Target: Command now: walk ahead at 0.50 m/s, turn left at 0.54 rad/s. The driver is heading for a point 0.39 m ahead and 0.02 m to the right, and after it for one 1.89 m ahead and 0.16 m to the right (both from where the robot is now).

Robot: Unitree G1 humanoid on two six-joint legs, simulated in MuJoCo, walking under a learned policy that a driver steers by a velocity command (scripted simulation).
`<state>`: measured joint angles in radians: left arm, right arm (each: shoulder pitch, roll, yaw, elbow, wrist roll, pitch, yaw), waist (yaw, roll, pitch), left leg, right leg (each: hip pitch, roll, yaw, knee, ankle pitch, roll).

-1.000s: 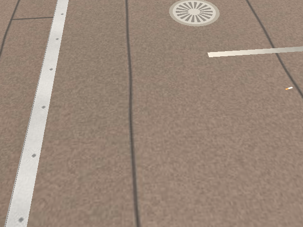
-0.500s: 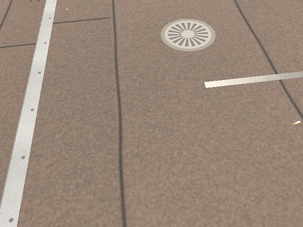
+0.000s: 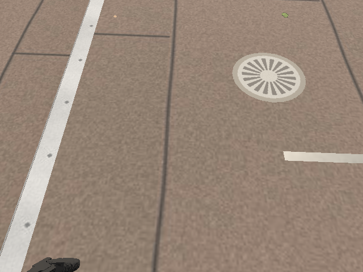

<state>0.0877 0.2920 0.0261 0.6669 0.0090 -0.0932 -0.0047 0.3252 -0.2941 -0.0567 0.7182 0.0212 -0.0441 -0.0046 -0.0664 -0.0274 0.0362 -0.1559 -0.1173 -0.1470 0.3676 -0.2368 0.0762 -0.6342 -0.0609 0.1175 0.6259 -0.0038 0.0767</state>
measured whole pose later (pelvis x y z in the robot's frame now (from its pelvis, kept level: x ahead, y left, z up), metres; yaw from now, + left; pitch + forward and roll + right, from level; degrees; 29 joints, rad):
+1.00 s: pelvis +0.30 -0.04 -0.02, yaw -8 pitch +1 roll +2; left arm 0.24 0.30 0.07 0.72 0.02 0.05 0.01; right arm 0.10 -0.30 -0.08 0.78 -0.01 0.03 -0.03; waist 0.02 0.03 0.04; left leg -0.45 0.06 0.07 0.83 -0.46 -0.04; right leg -0.34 -0.01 0.00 0.63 -0.32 -0.05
